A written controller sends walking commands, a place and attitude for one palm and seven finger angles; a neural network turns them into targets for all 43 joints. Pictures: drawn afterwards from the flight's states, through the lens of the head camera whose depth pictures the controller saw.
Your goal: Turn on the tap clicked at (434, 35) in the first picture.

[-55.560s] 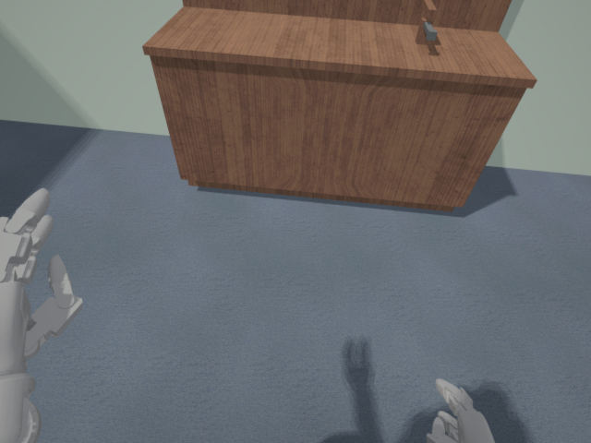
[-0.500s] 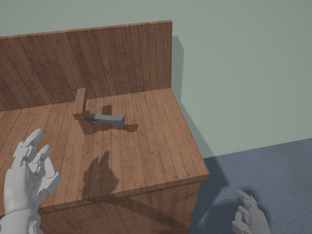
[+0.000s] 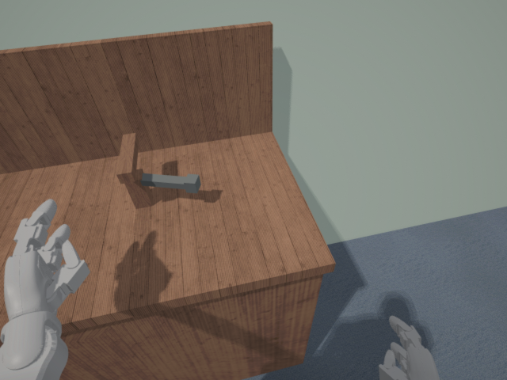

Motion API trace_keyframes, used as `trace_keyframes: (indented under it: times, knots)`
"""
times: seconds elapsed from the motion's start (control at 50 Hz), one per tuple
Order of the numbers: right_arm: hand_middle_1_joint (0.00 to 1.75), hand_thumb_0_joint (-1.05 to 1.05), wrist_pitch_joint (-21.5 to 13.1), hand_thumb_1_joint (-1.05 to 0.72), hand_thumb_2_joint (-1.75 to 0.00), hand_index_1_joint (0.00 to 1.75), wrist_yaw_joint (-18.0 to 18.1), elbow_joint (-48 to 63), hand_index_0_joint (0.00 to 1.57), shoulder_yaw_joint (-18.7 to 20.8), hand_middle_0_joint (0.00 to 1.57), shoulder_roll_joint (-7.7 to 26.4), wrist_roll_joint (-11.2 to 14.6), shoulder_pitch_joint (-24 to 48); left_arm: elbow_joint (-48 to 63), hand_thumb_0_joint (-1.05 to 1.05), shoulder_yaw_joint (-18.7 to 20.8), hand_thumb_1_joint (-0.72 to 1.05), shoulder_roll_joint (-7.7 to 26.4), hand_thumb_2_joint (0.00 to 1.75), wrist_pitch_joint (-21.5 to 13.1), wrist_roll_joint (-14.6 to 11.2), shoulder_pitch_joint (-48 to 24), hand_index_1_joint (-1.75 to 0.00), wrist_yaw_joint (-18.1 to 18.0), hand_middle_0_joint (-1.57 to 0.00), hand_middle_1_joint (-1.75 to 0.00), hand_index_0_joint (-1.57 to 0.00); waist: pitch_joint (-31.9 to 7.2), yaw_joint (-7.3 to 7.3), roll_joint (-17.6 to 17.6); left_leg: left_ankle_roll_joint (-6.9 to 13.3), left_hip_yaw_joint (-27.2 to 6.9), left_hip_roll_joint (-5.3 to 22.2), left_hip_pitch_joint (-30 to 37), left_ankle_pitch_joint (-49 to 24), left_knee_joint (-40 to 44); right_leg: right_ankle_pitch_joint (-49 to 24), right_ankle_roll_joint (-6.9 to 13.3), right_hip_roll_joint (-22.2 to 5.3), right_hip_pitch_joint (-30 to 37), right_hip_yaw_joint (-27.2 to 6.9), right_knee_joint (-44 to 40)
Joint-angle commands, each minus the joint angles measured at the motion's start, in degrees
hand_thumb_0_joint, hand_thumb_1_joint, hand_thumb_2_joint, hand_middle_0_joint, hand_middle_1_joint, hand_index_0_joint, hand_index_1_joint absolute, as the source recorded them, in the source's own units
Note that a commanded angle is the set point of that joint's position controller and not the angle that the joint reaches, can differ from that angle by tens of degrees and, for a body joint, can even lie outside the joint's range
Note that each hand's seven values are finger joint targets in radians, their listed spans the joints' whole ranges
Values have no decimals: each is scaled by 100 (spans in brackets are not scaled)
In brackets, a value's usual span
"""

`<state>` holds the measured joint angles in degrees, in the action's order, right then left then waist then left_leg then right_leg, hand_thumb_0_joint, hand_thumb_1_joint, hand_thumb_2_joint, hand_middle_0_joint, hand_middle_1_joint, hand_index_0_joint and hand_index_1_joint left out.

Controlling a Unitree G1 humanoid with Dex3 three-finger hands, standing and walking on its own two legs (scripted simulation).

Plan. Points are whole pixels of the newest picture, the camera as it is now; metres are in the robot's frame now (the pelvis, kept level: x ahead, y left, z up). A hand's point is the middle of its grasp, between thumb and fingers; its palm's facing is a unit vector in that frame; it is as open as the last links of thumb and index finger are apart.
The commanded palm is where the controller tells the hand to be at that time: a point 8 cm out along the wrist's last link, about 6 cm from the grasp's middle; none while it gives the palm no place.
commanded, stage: reach beside the lever's end, fingers flat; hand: left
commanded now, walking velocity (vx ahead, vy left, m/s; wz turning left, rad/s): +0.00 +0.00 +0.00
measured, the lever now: (192, 183) +0.47 +0.19 +0.05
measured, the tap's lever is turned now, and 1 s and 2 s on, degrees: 68 68 68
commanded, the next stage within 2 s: push the lever round in 1.86 s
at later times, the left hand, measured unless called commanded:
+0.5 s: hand (76, 248) +0.27 +0.31 +0.10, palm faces +0.53 -0.84 -0.11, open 7.6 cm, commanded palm +0.23 +0.35 +0.09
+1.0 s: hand (64, 244) +0.29 +0.36 +0.07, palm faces +0.56 -0.82 -0.11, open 7.7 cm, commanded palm +0.25 +0.39 +0.07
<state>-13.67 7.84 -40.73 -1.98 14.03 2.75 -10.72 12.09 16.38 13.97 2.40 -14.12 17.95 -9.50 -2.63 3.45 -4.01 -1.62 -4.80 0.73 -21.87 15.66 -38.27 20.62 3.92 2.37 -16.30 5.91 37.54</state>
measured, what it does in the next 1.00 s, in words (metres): stands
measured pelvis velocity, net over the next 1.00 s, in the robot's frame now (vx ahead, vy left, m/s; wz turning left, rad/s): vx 0.01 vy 0.03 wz -0.01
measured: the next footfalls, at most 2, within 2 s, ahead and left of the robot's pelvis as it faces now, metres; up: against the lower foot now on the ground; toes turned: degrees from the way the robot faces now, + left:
none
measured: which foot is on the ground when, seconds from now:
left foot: down 0.00-1.00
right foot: down 0.00-1.00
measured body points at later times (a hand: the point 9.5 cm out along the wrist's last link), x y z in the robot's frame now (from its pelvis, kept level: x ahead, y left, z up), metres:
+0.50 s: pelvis +0.01 +0.03 +0.00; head +0.02 +0.02 +0.45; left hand +0.23 +0.35 +0.10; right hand +0.20 -0.21 -0.08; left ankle +0.05 +0.14 -0.72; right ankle +0.00 -0.07 -0.72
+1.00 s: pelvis +0.01 +0.03 -0.01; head +0.04 +0.03 +0.44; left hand +0.25 +0.40 +0.08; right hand +0.16 -0.22 -0.11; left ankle +0.05 +0.14 -0.72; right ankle +0.00 -0.07 -0.72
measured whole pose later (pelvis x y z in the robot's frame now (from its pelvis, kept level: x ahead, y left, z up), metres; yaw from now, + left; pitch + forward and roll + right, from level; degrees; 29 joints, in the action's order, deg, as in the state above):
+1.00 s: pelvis +0.01 +0.03 -0.01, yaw +0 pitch +5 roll -2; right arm -9.1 7.2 -41.8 -0.9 14.8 1.6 -11.5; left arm -17.5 26.9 19.0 -10.6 -12.7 0.3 -3.2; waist -2.5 1.7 -2.0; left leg 0.1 -3.7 -0.6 -31.1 17.7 -43.5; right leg 21.9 1.7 1.0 -25.0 5.0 41.4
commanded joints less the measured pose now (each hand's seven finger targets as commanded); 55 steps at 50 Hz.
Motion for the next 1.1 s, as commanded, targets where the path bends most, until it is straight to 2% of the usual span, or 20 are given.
trace_keyframes:
  times: [0.0, 0.02, 0.08, 0.12, 0.14, 0.2, 0.26, 0.32, 0.34, 0.42, 0.44, 0.52, 0.68, 0.72, 0.74, 0.82, 0.88, 1.0, 1.02, 1.08]
  knots:
    - [30, 0, -409, -90, -90, 30, 21, 991, 20, 213, 20, 606, -41, 1038, 1058, 0, 481, 90, 1068, 90, -431, 72, -1177, -29, -114, -20, -29, -20, -247, -7, 396, 346, 181, -188, 297, 143, 377, 340, -372, -464, -580, -687, -1262]
    - [30, 0, -395, -90, -90, 30, 14, 942, 20, 227, 20, 605, -35, 996, 947, 0, 717, 90, 1275, 90, -445, 112, -1055, -29, -166, -20, -29, -20, -283, 49, 371, 343, 176, -194, 281, 145, 408, 316, -355, -430, -516, -663, -1252]
    - [30, 0, -367, -90, -90, 30, -31, 987, 20, 228, 20, 616, -63, 937, 922, 0, 651, 90, 1143, 90, -596, 150, -1126, -28, -200, -19, -28, -19, -533, 21, 334, 338, 199, -188, 392, -155, 429, -276, -337, -372, -434, -495, -989]
    - [30, 0, -341, -90, -90, 30, -60, 954, 20, 249, 20, 622, -83, 868, 908, 0, 818, 90, 1288, 90, -681, 234, -895, -28, -221, -19, -28, -19, -700, 83, -10, 320, 204, -184, 478, -369, 446, -607, -291, -335, -329, -430, -864]
    - [30, 0, -335, -90, -90, 30, -83, 1008, 20, 227, 20, 606, -93, 833, 959, 0, 577, 90, 1031, 90, -724, 220, -963, -27, -198, -19, -27, -19, -756, 11, 50, 319, 209, -191, 518, -483, 431, -810, -298, -341, -321, -395, -784]
    - [30, 0, -303, -90, -90, 30, -95, 989, 20, 237, 20, 660, -111, 754, 789, 0, 655, 90, 1092, 90, -775, 184, -1021, -27, -146, -19, -27, -19, -708, -36, 126, 312, 183, -157, 498, -622, 400, -1017, -288, -302, -378, -340, -715]
    - [30, 0, -243, -90, -90, 30, -68, 956, 20, 263, 20, 690, -86, 731, 516, 0, 732, 90, 1113, 90, -800, 140, -1174, -26, -57, -19, -26, -19, -609, -59, 263, 303, 170, -148, 410, -560, 421, -953, -291, -287, -425, -329, -723]
    - [30, 0, -237, -90, -90, 30, -53, 911, 20, 263, 20, 686, -87, 744, 522, 0, 759, 90, 1210, 90, -894, 221, -1430, -25, -41, -18, -25, -18, -568, -92, -23, 290, 115, -135, 488, -527, 462, -827, -257, -266, -519, -306, -695]
    - [30, 0, -242, -90, -90, 30, -65, 935, 20, 247, 20, 683, -104, 709, 541, 0, 506, 90, 980, 90, -935, 240, -1589, -25, -10, -18, -25, -18, -654, -151, 4, 279, 84, -141, 538, -554, 465, -853, -259, -270, -552, -277, -633]
    - [30, 0, -197, -90, -90, 30, -48, 824, 20, 269, 20, 726, -132, 678, 181, 0, 835, 90, 1338, 90, -1036, 278, -1723, -24, -11, -18, -24, -18, -780, -122, 1, 269, 38, -137, 489, -533, 437, -810, -250, -238, -568, -286, -588]
    - [30, 0, -181, -90, -90, 30, -57, 849, 20, 277, 20, 725, -125, 645, 143, 0, 726, 90, 1190, 90, -1068, 254, -1908, -24, 12, -18, -24, -18, -850, -190, 139, 261, 33, -133, 510, -586, 411, -877, -257, -242, -589, -263, -549]
    - [30, 0, -115, -90, -90, 30, -45, 798, 20, 295, 20, 747, -130, 606, -221, 0, 959, 90, 1448, 90, -1097, 271, -2020, -22, 76, -18, -22, -18, -998, -109, -96, 232, 23, -138, 488, -715, 388, -969, -234, -227, -529, -270, -489]
    - [30, 0, 70, -90, -90, 30, -107, 852, 20, 372, 20, 779, -134, 408, -816, 0, 1276, 90, 1592, 90, -1215, 151, -1847, -20, 314, -17, -20, -17, -1235, -48, 74, 224, 92, -127, 377, -1352, 194, -1634, -243, -195, -405, -257, -354]
    - [30, 0, 118, -90, -90, 30, -95, 795, 20, 381, 20, 782, -114, 386, -929, 0, 1529, 90, 1867, 90, -1316, 161, -1984, -20, 336, -17, -20, -17, -1112, -48, 53, 222, 66, -116, 290, -1296, 194, -1559, -235, -179, -436, -264, -339]
    - [30, 0, 120, -90, -90, 30, -106, 819, 20, 381, 20, 778, -122, 378, -897, 0, 1336, 90, 1668, 90, -1380, 156, -2150, -20, 373, -17, -20, -17, -1131, -114, -2, 231, 72, -125, 317, -1287, 160, -1555, -241, -182, -526, -262, -314]
    - [30, 0, 97, -90, -90, 30, -97, 730, 20, 387, 20, 811, -122, 334, -1105, 0, 1313, 90, 1736, 90, -1600, 173, -2389, -19, 459, -16, -19, -16, -1022, -195, -216, 241, 19, -117, 255, -1013, 125, -1221, -235, -162, -774, -274, -283]
    - [30, 0, 123, -90, -90, 30, -45, 671, 20, 406, 20, 885, -113, 284, -1540, 0, 1420, 90, 1939, 90, -1681, 123, -2758, -18, 575, -16, -18, -16, -931, -285, 55, 290, -5, -126, 37, -541, 126, -860, -248, -160, -940, -307, -326]
    - [30, 0, 176, -90, -90, 30, 51, 606, 20, 360, 20, 932, -124, 218, -2020, 0, 1581, 90, 2404, 90, -1798, 140, -3690, -16, 691, -16, -16, -16, -1171, -373, -96, 354, 9, -174, -103, -104, 45, -521, -271, -183, -1055, -399, -308]
    - [30, 0, 218, -90, -90, 30, 62, 539, 20, 375, 20, 941, -131, 158, -2263, 0, 1892, 90, 2716, 90, -1806, 195, -3593, -16, 649, -15, -16, -15, -1214, -315, -123, 359, 10, -168, -166, -105, 6, -498, -268, -169, -1018, -417, -306]
    - [30, 0, 277, -90, -90, 30, 34, 611, 20, 359, 20, 942, -136, 92, -2550, 0, 1791, 90, 2695, 90, -1865, 176, -3752, -15, 787, -15, -15, -15, -1349, -310, -278, 361, 40, -177, -272, -211, -82, -618, -267, -181, -1016, -435, -230]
